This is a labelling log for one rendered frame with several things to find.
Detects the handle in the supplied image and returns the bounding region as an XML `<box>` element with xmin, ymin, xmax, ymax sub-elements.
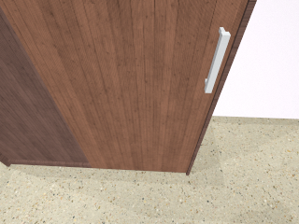
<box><xmin>204</xmin><ymin>27</ymin><xmax>231</xmax><ymax>93</ymax></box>

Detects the wardrobe door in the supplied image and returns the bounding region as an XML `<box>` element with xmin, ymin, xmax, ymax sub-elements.
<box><xmin>0</xmin><ymin>0</ymin><xmax>249</xmax><ymax>173</ymax></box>
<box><xmin>0</xmin><ymin>6</ymin><xmax>89</xmax><ymax>163</ymax></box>

